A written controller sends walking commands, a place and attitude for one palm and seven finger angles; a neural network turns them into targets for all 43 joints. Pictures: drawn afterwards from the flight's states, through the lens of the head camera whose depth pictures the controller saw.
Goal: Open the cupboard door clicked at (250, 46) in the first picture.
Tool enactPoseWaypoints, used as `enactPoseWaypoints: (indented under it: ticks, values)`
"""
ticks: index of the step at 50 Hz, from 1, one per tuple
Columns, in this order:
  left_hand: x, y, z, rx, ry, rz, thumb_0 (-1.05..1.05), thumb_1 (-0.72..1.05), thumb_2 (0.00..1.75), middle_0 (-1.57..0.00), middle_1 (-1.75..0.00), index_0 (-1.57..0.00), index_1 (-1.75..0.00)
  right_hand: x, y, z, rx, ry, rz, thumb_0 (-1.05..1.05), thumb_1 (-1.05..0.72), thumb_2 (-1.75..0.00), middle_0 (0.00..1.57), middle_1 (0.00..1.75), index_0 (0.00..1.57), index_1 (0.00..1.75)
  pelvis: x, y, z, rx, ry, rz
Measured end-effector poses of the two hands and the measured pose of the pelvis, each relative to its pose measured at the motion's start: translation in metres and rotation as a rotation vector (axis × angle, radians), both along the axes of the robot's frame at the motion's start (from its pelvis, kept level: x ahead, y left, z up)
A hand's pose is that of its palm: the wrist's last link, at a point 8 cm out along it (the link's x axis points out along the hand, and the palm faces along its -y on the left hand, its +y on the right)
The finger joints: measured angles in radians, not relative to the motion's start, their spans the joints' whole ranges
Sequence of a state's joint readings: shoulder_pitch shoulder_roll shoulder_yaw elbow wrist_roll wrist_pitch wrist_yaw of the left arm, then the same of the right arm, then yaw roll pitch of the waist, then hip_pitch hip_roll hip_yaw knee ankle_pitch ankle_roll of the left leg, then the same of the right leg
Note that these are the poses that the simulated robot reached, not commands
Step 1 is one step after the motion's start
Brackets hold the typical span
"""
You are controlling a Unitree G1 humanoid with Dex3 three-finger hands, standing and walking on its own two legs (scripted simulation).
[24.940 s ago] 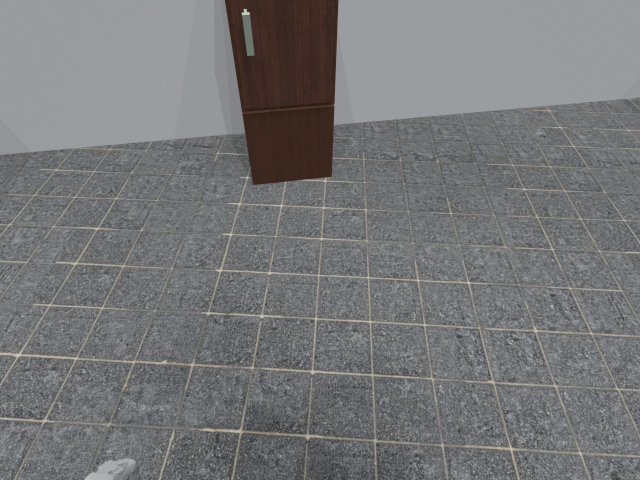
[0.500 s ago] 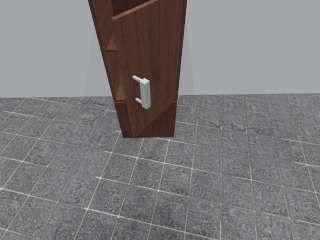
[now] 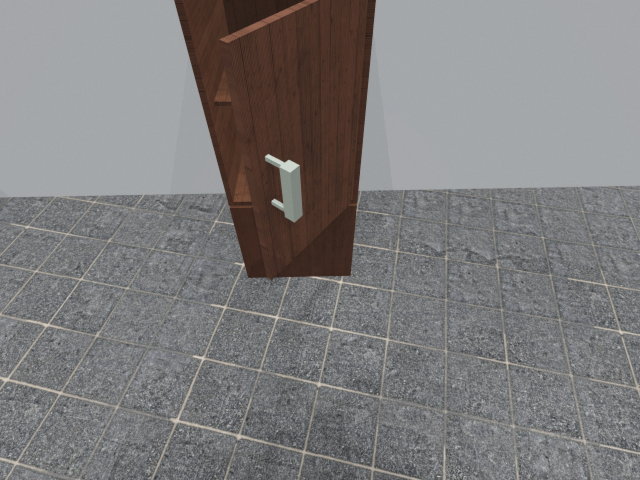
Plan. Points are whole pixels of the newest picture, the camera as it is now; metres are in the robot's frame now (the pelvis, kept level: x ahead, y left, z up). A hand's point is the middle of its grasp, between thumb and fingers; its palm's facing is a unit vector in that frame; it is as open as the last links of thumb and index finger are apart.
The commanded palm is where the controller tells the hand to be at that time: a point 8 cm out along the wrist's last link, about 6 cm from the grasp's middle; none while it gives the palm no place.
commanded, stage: walk to a spot facing it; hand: left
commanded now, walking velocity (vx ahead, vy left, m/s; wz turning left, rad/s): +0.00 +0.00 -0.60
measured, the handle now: (282, 187) +0.64 +0.12 -0.05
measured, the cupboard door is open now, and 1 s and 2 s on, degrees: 51 51 51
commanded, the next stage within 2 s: none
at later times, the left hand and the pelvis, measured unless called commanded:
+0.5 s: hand out of the picture +0.06 +0.18 -0.18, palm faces -0.15 -0.94 -0.30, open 7.4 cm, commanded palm none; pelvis -0.03 -0.02 -0.02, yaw -12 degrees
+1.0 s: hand out of the picture +0.11 +0.19 -0.19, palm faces -0.37 -0.90 -0.22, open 7.4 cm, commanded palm none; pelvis -0.01 +0.02 -0.02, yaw -28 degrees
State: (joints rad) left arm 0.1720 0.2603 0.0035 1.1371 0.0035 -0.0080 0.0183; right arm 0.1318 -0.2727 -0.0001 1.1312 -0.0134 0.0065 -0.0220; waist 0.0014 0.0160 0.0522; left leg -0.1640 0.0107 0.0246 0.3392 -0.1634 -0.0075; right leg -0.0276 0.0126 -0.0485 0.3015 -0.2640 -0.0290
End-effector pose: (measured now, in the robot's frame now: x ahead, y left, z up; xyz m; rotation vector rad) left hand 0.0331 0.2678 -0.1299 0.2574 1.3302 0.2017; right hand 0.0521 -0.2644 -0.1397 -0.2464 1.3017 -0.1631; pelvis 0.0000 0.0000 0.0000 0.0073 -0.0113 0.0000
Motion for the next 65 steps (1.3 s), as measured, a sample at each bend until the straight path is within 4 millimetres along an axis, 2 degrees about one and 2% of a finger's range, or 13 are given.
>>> enactPoseWaypoints:
  ticks: [5,10,18,23,26,33,39,45,49,52,57,61,65]
  values:
    - [0.006,-0.003,-0.002,-0.004,-0.001,-0.005,0.01,0.9,0.89,-0.21,-0.3,-0.21,-0.29,-0.001,-0.001,0.0,-0.009,-0.003,-0.016,0.01,-0.91,-0.9,0.2,0.3,0.2,0.3,0.002,0.0,-0.001,-0.002,0.004,-0.018]
    - [0.008,-0.011,-0.009,-0.024,0.024,-0.027,0.01,0.9,0.89,-0.2,-0.3,-0.21,-0.29,-0.013,0.004,-0.005,-0.002,-0.007,-0.074,0.0,-0.91,-0.9,0.2,0.3,0.2,0.3,0.0,0.0,-0.005,-0.005,0.005,-0.065]
    - [0.02,-0.023,-0.02,-0.041,0.035,-0.101,0.01,0.9,0.89,-0.2,-0.3,-0.21,-0.29,-0.056,0.007,-0.018,0.016,0.012,-0.18,0.0,-0.91,-0.9,0.2,0.3,0.2,0.3,-0.013,-0.004,-0.016,0.019,0.01,-0.152]
    - [0.032,-0.038,-0.017,-0.014,-0.004,-0.154,0.01,0.91,0.89,-0.2,-0.3,-0.21,-0.29,-0.086,-0.005,-0.038,0.046,0.037,-0.233,0.0,-0.91,-0.9,0.2,0.3,0.2,0.3,-0.023,-0.018,-0.026,0.028,0.002,-0.204]
    - [0.031,-0.045,-0.01,0.002,-0.019,-0.166,0.01,0.91,0.89,-0.2,-0.3,-0.21,-0.29,-0.093,-0.013,-0.037,0.056,0.057,-0.267,0.01,-0.91,-0.9,0.2,0.3,0.2,0.3,-0.026,-0.024,-0.022,0.024,0.002,-0.213]
    - [0.03,-0.059,0.004,0.005,0.028,-0.222,0.01,0.9,0.89,-0.21,-0.3,-0.21,-0.29,-0.077,-0.027,-0.013,0.042,-0.041,-0.334,0.01,-0.91,-0.9,0.2,0.3,0.2,0.3,-0.027,-0.028,-0.004,0.045,0.034,-0.309]
    - [0.039,-0.059,0.002,-0.015,0.037,-0.271,0.01,0.9,0.89,-0.21,-0.3,-0.21,-0.29,-0.054,-0.028,0.0,0.016,-0.139,-0.372,0.01,-0.91,-0.9,0.19,0.3,0.2,0.3,-0.024,-0.02,-0.002,0.038,0.04,-0.383]
    - [0.058,-0.046,-0.009,-0.046,0.037,-0.329,0.01,0.9,0.89,-0.21,-0.3,-0.21,-0.29,-0.036,-0.016,0.015,-0.019,-0.219,-0.398,0.01,-0.91,-0.9,0.2,0.3,0.2,0.3,-0.018,-0.001,-0.004,0.024,0.046,-0.448]
    - [0.084,-0.032,-0.026,-0.07,0.029,-0.375,0.01,0.9,0.89,-0.21,-0.3,-0.21,-0.29,-0.038,-0.002,0.017,-0.069,-0.268,-0.425,0.01,-0.91,-0.9,0.2,0.3,0.2,0.3,-0.008,0.018,-0.015,-0.02,0.068,-0.487]
    - [0.111,-0.028,-0.03,-0.081,0.008,-0.425,0.01,0.9,0.89,-0.21,-0.3,-0.21,-0.29,-0.059,0.013,0.019,-0.091,-0.223,-0.438,0.0,-0.91,-0.9,0.2,0.3,0.2,0.3,-0.008,0.026,-0.015,-0.017,0.054,-0.522]
    - [0.154,-0.038,-0.019,-0.095,-0.051,-0.516,0.01,0.91,0.89,-0.2,-0.3,-0.2,-0.29,-0.111,0.037,0.023,-0.087,-0.111,-0.501,0.0,-0.91,-0.9,0.2,0.3,0.2,0.3,-0.009,0.029,-0.006,-0.043,0.057,-0.58]
    - [0.178,-0.06,-0.012,-0.098,-0.074,-0.612,0.01,0.91,0.89,-0.2,-0.3,-0.2,-0.29,-0.157,0.05,0.018,-0.071,-0.049,-0.603,0.01,-0.9,-0.9,0.2,0.3,0.2,0.3,-0.011,0.028,-0.005,-0.046,0.054,-0.643]
    - [0.195,-0.097,-0.008,-0.095,-0.098,-0.718,0.01,0.91,0.89,-0.2,-0.3,-0.2,-0.29,-0.205,0.058,0.004,-0.041,-0.004,-0.71,0.01,-0.9,-0.9,0.2,0.3,0.2,0.3,-0.016,0.018,-0.011,-0.03,0.045,-0.706]
